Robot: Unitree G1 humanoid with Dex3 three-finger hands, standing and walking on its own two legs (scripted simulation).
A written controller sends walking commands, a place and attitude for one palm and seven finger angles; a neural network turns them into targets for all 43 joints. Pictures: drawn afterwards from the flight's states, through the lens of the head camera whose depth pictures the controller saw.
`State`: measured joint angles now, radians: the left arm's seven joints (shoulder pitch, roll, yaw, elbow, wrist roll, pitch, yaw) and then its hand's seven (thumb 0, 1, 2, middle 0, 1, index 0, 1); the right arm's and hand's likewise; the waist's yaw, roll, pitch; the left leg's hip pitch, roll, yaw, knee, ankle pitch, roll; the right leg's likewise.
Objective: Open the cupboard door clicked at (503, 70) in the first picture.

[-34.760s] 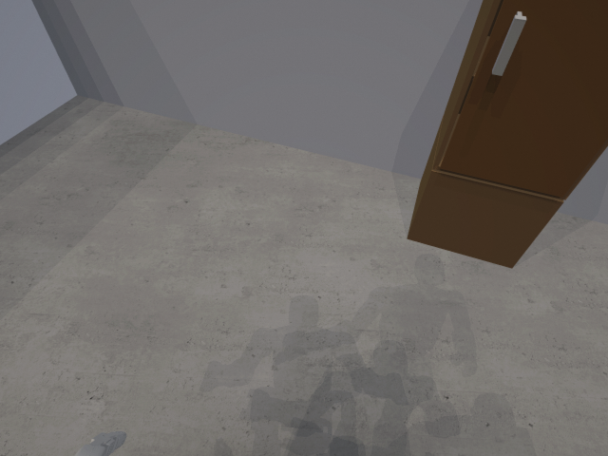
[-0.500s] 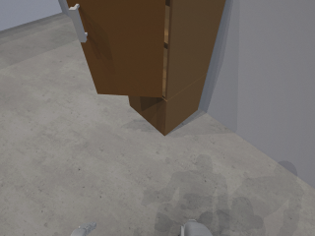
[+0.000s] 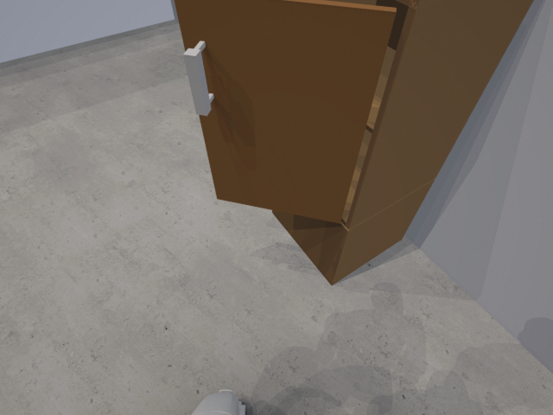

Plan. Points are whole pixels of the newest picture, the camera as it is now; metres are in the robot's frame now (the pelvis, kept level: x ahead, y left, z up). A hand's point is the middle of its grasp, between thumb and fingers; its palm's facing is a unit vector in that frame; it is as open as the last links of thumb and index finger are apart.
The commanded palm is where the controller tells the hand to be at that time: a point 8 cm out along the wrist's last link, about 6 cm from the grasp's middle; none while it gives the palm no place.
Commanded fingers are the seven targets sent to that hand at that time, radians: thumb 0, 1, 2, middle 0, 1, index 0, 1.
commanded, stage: take the last steps up to it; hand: left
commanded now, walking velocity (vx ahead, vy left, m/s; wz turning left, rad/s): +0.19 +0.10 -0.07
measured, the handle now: (202, 78) +0.70 +0.24 +0.09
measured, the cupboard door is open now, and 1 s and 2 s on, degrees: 43 43 43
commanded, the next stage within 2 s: come to a stop and stand still in 0.08 s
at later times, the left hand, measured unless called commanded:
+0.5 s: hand (166, 351) +0.23 +0.24 -0.17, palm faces -0.06 -0.96 -0.27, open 7.3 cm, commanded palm none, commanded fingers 0.00 0.90 0.90 -0.20 -0.30 -0.20 -0.30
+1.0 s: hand (115, 386) +0.16 +0.30 -0.17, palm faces -0.04 -0.96 -0.28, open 7.4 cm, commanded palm none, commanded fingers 0.00 0.90 0.90 -0.20 -0.30 -0.20 -0.30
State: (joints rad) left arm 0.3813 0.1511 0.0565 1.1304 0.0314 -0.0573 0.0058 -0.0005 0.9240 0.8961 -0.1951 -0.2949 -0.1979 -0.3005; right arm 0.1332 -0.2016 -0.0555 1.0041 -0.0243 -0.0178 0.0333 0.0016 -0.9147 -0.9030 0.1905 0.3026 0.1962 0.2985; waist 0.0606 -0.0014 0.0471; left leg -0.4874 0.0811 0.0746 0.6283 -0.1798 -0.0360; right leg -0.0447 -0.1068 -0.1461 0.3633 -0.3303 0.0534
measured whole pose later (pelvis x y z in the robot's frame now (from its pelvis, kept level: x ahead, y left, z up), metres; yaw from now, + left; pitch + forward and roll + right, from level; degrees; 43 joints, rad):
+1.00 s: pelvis +0.10 +0.11 -0.01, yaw -6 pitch -2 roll +1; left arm 0.26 0.20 0.03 0.97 0.03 0.06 0.04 0.01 0.91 0.90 -0.20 -0.30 -0.20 -0.30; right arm 0.21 -0.18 -0.01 0.89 -0.03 0.02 -0.02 0.00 -0.91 -0.90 0.19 0.30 0.20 0.30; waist 0.02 0.02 0.00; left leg -0.22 -0.04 0.10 0.60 -0.34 0.07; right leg -0.32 -0.05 0.00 0.65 -0.35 -0.02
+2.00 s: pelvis +0.13 +0.09 +0.00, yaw -4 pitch +0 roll +0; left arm 0.23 0.17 -0.01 1.08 0.02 -0.01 0.04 0.01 0.92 0.90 -0.20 -0.30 -0.20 -0.30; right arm 0.25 -0.18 0.01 1.09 -0.01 -0.03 -0.03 0.00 -0.91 -0.90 0.20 0.30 0.20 0.30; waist -0.01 0.01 0.03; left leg -0.14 -0.02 0.05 0.42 -0.29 0.03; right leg -0.22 0.00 0.01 0.46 -0.25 0.00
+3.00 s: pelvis +0.09 +0.10 -0.04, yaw +0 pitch +8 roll -2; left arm 0.20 0.35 0.32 0.12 -0.34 -0.23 -0.47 0.01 -0.09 0.47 -0.26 -0.93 -0.27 -0.94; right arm 0.31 -0.29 0.03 0.59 0.05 -0.29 -0.08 0.01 -0.90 -0.90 0.20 0.30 0.21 0.30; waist 0.00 0.03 -0.06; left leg -0.58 -0.02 -0.01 0.90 -0.45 0.04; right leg -0.58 0.00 -0.06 0.83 -0.38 0.00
